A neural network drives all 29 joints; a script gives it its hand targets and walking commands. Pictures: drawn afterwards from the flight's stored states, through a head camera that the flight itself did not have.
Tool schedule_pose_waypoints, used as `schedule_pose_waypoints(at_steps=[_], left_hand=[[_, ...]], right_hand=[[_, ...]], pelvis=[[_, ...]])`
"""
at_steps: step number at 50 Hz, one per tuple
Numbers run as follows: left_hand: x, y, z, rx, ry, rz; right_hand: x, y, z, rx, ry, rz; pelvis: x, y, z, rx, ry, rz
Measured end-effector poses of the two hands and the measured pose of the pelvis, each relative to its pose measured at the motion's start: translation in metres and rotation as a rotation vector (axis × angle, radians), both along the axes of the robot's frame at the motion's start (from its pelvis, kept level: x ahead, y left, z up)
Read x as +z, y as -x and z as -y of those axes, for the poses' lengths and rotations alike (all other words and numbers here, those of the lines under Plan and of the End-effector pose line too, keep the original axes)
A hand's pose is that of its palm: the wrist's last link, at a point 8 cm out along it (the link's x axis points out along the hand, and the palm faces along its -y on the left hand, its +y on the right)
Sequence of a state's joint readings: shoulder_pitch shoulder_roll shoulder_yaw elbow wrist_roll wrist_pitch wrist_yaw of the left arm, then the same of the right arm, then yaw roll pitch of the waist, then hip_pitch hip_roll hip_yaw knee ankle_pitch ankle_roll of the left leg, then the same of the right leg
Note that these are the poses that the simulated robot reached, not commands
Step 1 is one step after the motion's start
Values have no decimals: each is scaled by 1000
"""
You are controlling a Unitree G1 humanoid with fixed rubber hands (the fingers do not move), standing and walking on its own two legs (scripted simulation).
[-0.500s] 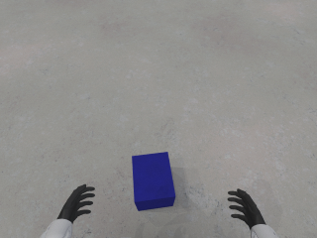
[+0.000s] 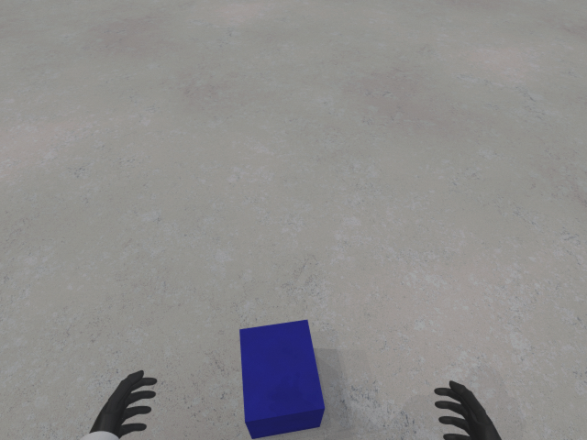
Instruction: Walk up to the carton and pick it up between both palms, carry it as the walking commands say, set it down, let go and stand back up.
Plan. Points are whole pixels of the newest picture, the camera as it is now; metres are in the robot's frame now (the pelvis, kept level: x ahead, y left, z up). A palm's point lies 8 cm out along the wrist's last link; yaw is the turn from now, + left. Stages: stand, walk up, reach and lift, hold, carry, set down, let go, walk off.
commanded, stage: stand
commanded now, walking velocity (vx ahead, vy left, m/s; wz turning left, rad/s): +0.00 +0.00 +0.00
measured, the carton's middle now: (280, 378) +0.40 +0.06 -0.66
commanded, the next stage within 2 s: none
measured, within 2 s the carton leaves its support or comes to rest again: neither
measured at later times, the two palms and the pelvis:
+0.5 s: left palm out of the picture +0.04 +0.28 -0.10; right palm out of the picture +0.03 -0.26 -0.10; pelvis -0.06 +0.01 +0.00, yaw +0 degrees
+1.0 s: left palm out of the picture -0.03 +0.28 -0.11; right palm out of the picture -0.02 -0.29 -0.11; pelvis -0.07 +0.00 +0.00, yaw +1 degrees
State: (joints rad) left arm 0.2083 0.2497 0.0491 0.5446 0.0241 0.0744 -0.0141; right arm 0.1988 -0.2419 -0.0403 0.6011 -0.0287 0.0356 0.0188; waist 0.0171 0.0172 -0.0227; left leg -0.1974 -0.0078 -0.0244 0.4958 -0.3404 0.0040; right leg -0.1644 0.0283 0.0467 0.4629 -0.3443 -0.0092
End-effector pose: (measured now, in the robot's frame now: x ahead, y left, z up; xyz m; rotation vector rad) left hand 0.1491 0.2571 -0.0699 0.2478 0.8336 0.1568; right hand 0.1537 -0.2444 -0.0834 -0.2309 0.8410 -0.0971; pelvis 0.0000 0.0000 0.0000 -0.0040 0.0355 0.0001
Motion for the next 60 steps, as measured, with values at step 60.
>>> schedule_pose_waypoints(at_steps=[60], left_hand=[[-38,145,-21,64,-26,-255]], right_hand=[[-25,160,40,-120,94,-305]], pelvis=[[6,58,0,7,-1,77]])
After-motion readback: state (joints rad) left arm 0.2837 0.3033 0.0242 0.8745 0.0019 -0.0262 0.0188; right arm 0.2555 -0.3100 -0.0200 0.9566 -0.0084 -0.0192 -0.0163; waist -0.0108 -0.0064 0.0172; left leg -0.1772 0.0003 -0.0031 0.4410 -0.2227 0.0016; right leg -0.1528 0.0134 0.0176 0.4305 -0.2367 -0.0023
